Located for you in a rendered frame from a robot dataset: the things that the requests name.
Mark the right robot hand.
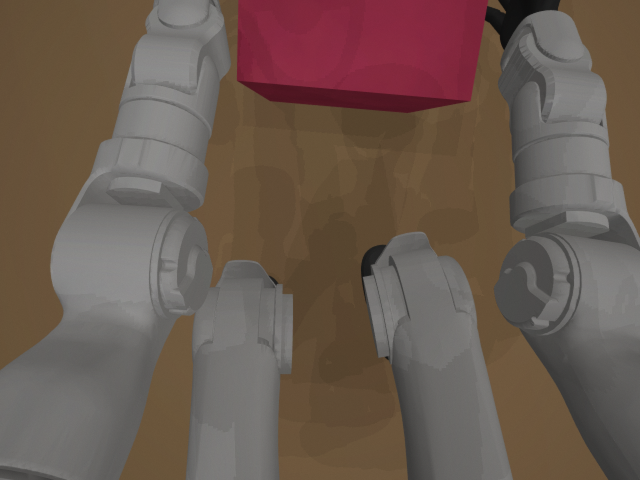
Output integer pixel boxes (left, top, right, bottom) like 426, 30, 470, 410
485, 0, 560, 50

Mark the carton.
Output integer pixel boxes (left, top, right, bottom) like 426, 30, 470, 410
237, 0, 488, 113

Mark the left robot upper arm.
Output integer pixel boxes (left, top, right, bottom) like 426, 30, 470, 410
0, 203, 213, 480

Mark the right robot shin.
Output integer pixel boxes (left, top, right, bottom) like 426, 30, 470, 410
375, 232, 477, 326

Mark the right robot forearm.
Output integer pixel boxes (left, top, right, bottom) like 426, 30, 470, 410
498, 10, 640, 251

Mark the robot right foot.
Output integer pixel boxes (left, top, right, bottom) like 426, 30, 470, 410
361, 245, 389, 360

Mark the right robot upper arm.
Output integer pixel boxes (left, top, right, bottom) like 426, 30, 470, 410
494, 232, 640, 480

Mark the left robot forearm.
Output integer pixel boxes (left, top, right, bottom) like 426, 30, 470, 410
50, 0, 231, 294

